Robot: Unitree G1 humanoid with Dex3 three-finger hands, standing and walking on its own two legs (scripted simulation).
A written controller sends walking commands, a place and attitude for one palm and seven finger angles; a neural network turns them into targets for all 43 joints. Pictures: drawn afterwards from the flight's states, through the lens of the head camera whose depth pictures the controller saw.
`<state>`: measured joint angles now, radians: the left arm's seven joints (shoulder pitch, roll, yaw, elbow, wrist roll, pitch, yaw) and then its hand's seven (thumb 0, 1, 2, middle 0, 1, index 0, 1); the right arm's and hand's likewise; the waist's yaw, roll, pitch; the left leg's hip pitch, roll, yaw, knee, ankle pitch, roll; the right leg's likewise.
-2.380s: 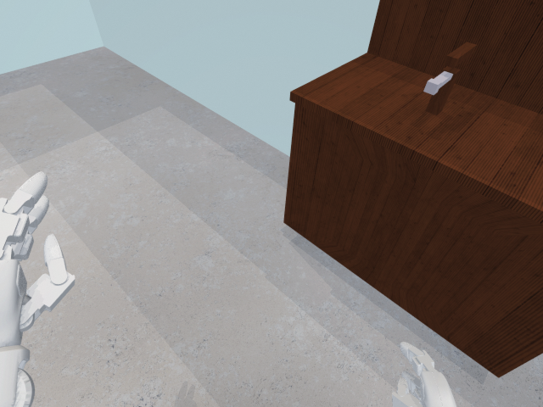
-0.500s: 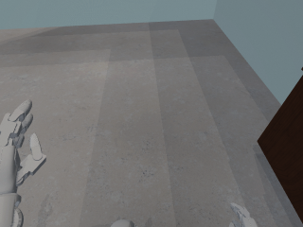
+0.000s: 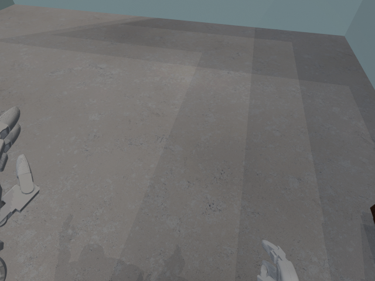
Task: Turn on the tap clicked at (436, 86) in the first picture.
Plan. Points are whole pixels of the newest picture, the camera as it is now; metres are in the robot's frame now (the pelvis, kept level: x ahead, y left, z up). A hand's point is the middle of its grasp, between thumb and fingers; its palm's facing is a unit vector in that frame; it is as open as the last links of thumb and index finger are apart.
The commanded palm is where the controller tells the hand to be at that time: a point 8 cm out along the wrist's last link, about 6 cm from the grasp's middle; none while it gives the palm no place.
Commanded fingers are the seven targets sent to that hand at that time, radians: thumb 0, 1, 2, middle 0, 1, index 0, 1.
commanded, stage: walk around to get in front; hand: left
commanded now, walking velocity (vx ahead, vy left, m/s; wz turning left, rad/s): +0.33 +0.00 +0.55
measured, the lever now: out of the picture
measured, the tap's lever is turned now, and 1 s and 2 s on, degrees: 0 0 0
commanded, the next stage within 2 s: walk to a spot facing it in 1.92 s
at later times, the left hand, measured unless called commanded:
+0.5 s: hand out of the picture +0.19 +0.31 +0.18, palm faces +0.65 -0.67 -0.37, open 7.4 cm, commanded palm +0.13 +0.33 +0.18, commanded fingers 0.00 0.90 0.90 -0.20 -0.30 -0.20 -0.30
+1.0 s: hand (34, 160) +0.28 +0.31 +0.15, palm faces +0.68 -0.62 -0.40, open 7.4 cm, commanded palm +0.21 +0.33 +0.18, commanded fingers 0.00 0.90 0.90 -0.20 -0.30 -0.20 -0.30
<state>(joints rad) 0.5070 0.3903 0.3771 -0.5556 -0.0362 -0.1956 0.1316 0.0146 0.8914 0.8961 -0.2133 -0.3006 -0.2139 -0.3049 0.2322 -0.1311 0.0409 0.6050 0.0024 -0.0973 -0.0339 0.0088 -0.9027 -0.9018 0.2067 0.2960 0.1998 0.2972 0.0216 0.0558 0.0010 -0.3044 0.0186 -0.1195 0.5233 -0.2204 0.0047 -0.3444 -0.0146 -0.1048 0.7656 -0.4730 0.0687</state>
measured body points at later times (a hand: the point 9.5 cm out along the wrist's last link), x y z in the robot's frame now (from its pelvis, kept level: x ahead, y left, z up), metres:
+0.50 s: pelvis +0.04 +0.02 -0.02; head +0.06 +0.04 +0.43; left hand +0.15 +0.34 +0.20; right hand +0.28 -0.19 -0.09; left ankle +0.05 +0.14 -0.74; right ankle +0.00 -0.11 -0.70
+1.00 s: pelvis +0.17 +0.01 +0.00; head +0.19 +0.00 +0.44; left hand +0.24 +0.34 +0.17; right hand +0.41 -0.16 -0.11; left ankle +0.12 +0.14 -0.64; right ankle +0.22 -0.07 -0.74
